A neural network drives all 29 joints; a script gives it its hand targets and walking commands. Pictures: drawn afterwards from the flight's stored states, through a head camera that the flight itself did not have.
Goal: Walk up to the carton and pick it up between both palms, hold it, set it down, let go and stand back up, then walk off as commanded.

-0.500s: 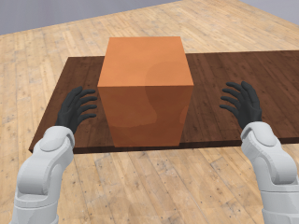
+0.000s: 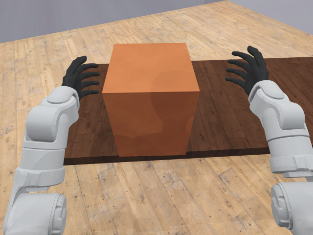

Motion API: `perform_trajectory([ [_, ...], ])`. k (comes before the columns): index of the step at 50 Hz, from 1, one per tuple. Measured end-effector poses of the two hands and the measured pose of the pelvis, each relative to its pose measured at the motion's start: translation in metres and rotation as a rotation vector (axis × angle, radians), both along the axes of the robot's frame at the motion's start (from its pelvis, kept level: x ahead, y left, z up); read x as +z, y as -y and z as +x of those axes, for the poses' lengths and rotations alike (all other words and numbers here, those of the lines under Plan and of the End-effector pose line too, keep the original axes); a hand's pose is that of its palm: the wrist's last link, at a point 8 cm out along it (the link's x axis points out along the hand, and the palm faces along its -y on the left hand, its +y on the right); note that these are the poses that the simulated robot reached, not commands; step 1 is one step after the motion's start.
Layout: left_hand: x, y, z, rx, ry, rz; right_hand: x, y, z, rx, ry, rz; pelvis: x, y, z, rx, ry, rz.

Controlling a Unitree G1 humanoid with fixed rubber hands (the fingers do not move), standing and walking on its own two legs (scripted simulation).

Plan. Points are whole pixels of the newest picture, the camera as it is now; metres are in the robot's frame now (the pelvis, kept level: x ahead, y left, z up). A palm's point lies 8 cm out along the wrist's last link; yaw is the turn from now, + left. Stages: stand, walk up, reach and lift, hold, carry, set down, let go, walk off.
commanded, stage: reach and lift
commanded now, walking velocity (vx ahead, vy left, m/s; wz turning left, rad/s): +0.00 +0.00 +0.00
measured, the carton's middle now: (151, 101) +0.46 +0.02 +0.10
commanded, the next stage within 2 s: none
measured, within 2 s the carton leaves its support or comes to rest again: neither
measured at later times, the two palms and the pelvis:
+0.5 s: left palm (69, 59) +0.44 +0.20 +0.25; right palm (253, 52) +0.44 -0.21 +0.26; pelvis +0.00 +0.00 +0.00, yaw +0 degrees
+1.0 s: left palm (88, 86) +0.44 +0.18 +0.17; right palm (235, 85) +0.44 -0.20 +0.17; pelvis +0.01 +0.00 +0.00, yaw +0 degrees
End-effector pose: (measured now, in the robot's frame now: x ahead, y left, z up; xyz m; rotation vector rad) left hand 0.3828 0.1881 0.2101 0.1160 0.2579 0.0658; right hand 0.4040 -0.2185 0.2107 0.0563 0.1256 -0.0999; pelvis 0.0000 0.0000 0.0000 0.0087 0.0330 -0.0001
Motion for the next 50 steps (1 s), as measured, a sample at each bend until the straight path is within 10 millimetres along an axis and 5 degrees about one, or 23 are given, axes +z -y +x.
perform_trajectory([
  [24, 0.045, -0.007, 0.051, 0.045, 0.012, -0.085, 0.051, -0.008, 0.039, 0.006, -0.061, 0.048, 0.0, 0.0, 0.004, 0.0, -0.005, 0.0],
  [38, 0.011, 0.01, 0.061, 0.029, -0.011, -0.111, 0.0, 0.001, 0.035, -0.035, -0.128, 0.052, 0.0, 0.0, 0.005, 0.0, -0.007, 0.0],
  [50, -0.036, 0.013, 0.059, 0.049, -0.047, -0.095, -0.036, -0.021, 0.036, -0.018, -0.147, -0.006, 0.0, 0.001, 0.007, 0.0, -0.009, 0.001],
])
